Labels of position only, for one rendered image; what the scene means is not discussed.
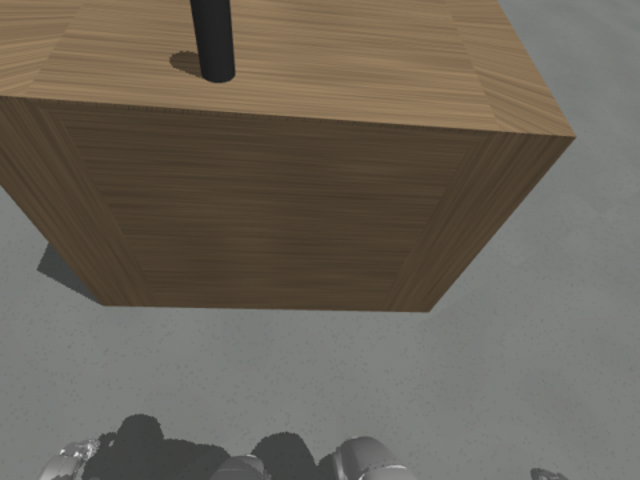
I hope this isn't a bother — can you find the bottle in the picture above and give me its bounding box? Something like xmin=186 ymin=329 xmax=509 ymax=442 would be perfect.
xmin=190 ymin=0 xmax=235 ymax=83

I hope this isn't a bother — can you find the left robot hand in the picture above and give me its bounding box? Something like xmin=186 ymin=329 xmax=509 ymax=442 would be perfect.
xmin=37 ymin=439 xmax=100 ymax=480

